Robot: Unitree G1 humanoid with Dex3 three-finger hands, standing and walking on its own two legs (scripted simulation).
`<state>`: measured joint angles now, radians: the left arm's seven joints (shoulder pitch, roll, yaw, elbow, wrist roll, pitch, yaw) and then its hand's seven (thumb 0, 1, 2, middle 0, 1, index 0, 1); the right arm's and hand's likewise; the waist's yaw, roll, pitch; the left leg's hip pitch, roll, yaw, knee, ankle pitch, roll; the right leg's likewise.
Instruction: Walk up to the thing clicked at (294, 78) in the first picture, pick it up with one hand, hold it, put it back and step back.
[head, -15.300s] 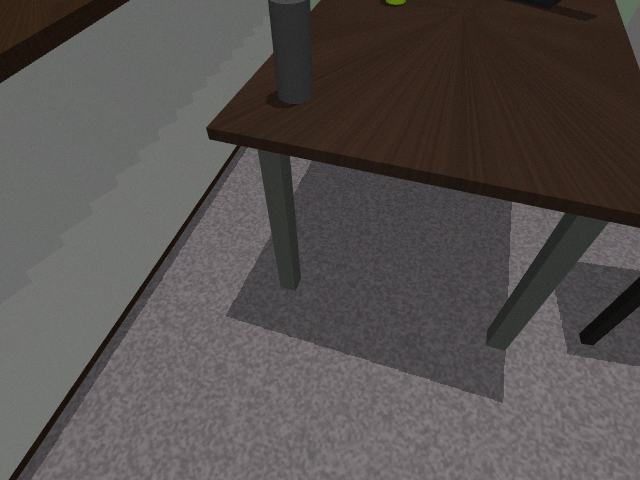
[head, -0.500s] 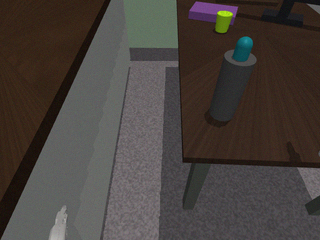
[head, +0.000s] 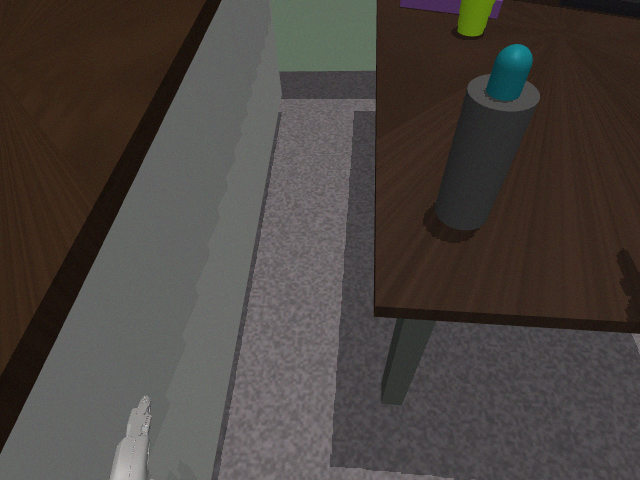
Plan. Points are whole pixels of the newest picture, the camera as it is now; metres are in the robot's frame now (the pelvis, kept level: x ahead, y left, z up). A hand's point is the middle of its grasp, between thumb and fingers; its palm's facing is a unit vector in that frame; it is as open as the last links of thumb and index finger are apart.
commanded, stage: go down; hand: right
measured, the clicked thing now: (484, 144) +0.54 -0.20 +0.12
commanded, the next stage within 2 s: approach in 1.68 s
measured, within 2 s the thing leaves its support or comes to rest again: neither
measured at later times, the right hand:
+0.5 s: hand out of the picture +0.40 -0.38 +0.18, palm faces +0.23 +0.97 +0.00, open 17.6 cm
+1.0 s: hand out of the picture +0.42 -0.40 +0.18, palm faces +0.24 +0.97 +0.00, open 17.6 cm
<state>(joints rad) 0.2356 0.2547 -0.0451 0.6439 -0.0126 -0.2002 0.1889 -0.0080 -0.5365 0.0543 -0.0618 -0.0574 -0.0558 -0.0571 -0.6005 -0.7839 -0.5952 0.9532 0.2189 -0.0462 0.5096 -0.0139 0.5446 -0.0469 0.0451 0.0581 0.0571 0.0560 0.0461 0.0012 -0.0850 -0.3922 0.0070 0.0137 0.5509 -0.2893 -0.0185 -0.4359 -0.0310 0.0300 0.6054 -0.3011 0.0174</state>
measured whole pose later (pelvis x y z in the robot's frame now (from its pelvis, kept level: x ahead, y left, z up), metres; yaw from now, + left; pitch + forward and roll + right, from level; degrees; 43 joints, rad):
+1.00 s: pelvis +0.00 -0.01 -0.01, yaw +1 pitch +13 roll +3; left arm 0.27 0.26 -0.07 0.52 0.00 -0.19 0.16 -0.01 -0.54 0.06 -0.06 -0.05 -0.05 -0.06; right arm -0.82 -0.96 -0.62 1.17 0.14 -0.07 0.53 -0.01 0.59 -0.05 0.04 0.05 0.05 0.05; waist 0.11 0.01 -0.10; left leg -0.54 0.00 0.02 0.64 -0.32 -0.03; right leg -0.60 -0.04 0.04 0.74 -0.36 0.01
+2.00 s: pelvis +0.01 -0.01 -0.02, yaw +0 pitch +14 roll +3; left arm 0.29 0.26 -0.07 0.47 0.00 -0.18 0.15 -0.01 -0.55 0.07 -0.06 -0.05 -0.05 -0.07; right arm -0.83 -0.96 -0.58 1.19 0.15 -0.06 0.54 -0.01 0.56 -0.04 0.05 0.05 0.06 0.05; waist 0.10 0.00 -0.12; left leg -0.57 0.00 0.03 0.68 -0.35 -0.02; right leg -0.63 -0.04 0.05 0.77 -0.38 0.01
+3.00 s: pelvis -0.01 +0.00 -0.05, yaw +2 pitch +18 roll +2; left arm 0.35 0.25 0.05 0.21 0.02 -0.06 0.00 -0.01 -0.54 0.05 -0.06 -0.06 -0.06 -0.06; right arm -0.87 -0.50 -0.46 1.06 0.06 -0.25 0.08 -0.01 0.56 -0.03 0.04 0.04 0.04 0.04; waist 0.16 0.00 -0.12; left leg -0.80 -0.01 0.00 0.90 -0.41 -0.02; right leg -0.84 -0.05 0.03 0.96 -0.44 0.02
